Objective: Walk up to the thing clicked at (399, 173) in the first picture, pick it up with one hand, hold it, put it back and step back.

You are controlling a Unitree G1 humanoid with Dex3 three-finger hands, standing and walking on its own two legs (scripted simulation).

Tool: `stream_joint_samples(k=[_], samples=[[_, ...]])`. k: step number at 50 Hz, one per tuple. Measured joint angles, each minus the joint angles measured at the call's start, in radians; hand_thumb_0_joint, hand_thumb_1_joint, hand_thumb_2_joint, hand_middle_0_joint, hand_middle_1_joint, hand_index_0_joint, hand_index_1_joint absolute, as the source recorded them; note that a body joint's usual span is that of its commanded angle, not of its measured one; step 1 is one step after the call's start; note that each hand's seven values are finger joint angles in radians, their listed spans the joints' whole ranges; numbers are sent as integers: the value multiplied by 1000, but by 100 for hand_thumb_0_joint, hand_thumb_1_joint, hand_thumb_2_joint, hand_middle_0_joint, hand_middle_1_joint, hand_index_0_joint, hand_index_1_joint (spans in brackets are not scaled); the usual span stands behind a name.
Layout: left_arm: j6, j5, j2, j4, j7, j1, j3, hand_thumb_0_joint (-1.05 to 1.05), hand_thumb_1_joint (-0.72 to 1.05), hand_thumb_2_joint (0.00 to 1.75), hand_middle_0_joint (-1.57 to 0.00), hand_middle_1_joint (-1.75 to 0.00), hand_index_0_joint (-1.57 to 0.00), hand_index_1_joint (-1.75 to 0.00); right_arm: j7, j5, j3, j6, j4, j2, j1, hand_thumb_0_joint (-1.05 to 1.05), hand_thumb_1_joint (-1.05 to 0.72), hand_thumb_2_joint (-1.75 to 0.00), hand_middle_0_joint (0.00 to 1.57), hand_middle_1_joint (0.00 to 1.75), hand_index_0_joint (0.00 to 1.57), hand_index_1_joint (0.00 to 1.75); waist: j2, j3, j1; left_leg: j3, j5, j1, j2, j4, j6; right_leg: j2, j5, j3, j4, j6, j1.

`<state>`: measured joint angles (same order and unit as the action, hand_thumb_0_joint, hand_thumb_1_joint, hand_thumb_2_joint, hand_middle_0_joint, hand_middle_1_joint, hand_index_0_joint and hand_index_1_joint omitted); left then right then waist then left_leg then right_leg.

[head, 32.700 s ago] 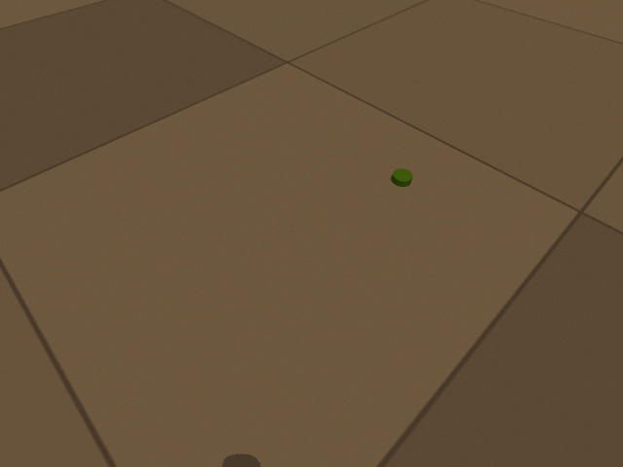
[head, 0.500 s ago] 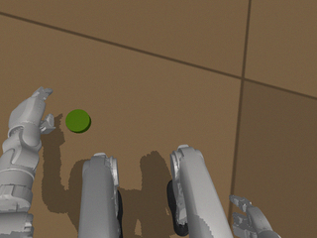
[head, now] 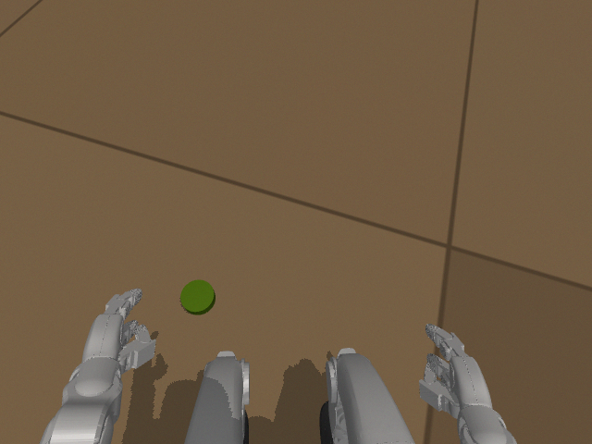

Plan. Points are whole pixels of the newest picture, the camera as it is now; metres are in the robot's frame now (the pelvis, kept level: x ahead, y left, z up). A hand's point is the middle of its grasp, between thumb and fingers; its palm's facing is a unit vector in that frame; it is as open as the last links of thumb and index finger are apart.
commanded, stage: home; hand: left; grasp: from above
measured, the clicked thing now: (198, 297) +0.48 +0.23 -0.59
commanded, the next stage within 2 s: none
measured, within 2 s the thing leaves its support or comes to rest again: neither
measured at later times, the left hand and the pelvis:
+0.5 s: hand (101, 370) +0.21 +0.19 +0.07, palm faces +0.09 -0.97 -0.21, open 7.4 cm; pelvis +0.05 +0.01 +0.11, yaw +2 degrees
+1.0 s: hand (102, 373) +0.21 +0.19 +0.07, palm faces +0.08 -0.98 -0.20, open 7.4 cm; pelvis +0.05 +0.01 +0.11, yaw +2 degrees
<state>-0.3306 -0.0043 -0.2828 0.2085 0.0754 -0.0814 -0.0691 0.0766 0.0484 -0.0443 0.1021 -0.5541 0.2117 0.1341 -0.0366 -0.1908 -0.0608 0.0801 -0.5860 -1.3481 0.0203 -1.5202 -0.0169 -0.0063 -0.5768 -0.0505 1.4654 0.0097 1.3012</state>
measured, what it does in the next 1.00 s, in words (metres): rises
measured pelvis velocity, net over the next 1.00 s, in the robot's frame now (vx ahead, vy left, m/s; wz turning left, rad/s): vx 0.05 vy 0.01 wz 0.03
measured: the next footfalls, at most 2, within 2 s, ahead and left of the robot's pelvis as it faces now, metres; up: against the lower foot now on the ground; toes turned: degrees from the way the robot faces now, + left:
none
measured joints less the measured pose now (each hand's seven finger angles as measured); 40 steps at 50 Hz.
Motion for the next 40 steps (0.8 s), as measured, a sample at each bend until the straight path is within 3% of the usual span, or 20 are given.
stream_joint_samples(k=[8, 21, 32, 40], samples=[[-54, -58, 38, -101, 1, -155, -5, 1, 90, 90, -20, -30, -20, -30, 65, -2, -10, 41, -6, -6, 102, 1, -90, -90, 21, 30, 20, 30, -4, 3, -14, -3, 41, 273, 8, 226, 0, -5, 46, -2, -235, -3, -277], [-113, -62, 61, -323, -19, -410, 35, 1, 90, 90, -20, -30, -20, -30, 112, -21, 10, 96, 30, 9, 183, 1, -90, -90, 20, 30, 20, 30, -23, -5, 0, -18, 95, 600, 8, 482, 11, -2, 110, 7, -507, 7, -609], [-130, -48, 62, -325, -55, -418, 39, 1, 90, 90, -20, -30, -20, -30, 109, -38, 2, 143, 32, 3, 142, 1, -90, -90, 21, 30, 20, 30, -16, 15, 27, -16, 101, 656, -3, 508, 15, 8, 112, 3, -530, 11, -667], [-123, -43, 60, -327, -58, -415, 41, 1, 90, 90, -20, -30, -20, -30, 105, -43, 1, 152, 16, 2, 142, 1, -90, -90, 21, 30, 21, 30, -10, 27, 29, -15, 100, 659, -2, 506, 14, 8, 110, 3, -528, 11, -671]])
